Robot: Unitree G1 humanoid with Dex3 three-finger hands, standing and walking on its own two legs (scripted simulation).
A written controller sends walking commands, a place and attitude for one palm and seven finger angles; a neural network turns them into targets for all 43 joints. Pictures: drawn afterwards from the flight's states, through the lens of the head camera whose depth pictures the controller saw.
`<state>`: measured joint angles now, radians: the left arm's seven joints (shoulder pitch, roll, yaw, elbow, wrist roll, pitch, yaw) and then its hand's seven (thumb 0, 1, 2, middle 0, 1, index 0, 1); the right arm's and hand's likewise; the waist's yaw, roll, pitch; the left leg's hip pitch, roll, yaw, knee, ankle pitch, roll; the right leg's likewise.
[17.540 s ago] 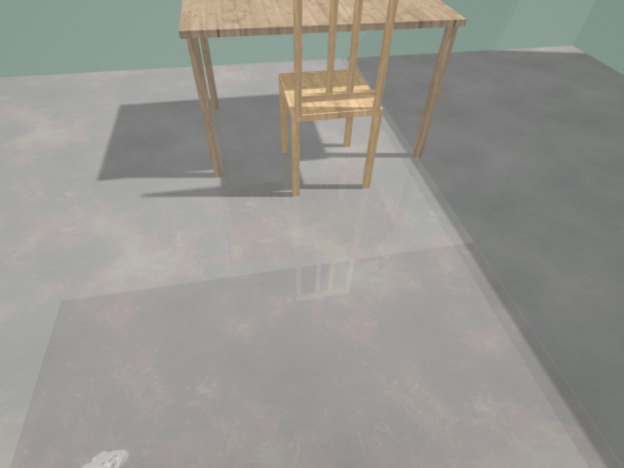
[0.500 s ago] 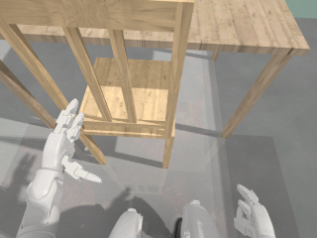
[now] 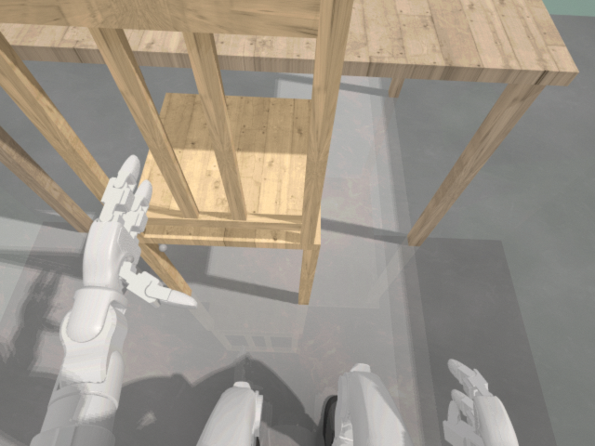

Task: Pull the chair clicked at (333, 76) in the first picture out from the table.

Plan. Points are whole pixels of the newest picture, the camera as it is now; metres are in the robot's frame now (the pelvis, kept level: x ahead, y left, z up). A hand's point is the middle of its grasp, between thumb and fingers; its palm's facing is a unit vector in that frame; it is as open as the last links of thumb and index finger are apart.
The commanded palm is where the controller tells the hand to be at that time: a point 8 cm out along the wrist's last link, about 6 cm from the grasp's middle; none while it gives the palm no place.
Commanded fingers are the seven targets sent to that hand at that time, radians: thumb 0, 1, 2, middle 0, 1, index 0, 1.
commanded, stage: aim the fingers beside a spindle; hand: left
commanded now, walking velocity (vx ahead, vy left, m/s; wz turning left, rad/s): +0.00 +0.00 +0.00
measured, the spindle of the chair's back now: (161, 149) +0.49 +0.21 +0.06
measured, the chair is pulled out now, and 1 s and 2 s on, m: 0.00 0.00 0.00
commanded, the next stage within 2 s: none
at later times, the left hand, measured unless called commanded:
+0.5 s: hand (159, 257) +0.35 +0.19 +0.02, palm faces -0.02 -1.00 -0.04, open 16.9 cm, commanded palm +0.32 +0.24 +0.03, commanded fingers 0.00 -0.50 0.30 -0.06 -0.08 -0.06 -0.08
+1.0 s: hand (160, 248) +0.35 +0.18 +0.04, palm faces -0.03 -1.00 -0.04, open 16.9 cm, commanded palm +0.33 +0.24 +0.03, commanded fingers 0.00 -0.50 0.30 -0.06 -0.08 -0.06 -0.08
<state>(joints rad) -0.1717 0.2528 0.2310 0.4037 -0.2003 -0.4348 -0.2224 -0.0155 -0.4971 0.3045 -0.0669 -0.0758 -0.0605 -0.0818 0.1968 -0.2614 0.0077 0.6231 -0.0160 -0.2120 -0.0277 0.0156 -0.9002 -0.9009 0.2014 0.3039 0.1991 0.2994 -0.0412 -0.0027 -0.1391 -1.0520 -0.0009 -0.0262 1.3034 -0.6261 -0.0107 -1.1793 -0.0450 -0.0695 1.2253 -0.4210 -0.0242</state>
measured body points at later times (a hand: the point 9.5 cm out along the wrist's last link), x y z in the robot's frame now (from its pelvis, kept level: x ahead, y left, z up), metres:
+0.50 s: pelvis -0.01 +0.00 +0.00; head +0.10 +0.01 +0.43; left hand +0.34 +0.25 +0.02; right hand +0.15 -0.25 -0.11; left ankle +0.00 +0.12 -0.62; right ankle +0.08 -0.11 -0.62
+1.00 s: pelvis +0.00 +0.00 +0.00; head +0.11 +0.01 +0.43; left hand +0.35 +0.24 +0.04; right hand +0.15 -0.25 -0.11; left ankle +0.00 +0.12 -0.62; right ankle +0.08 -0.11 -0.62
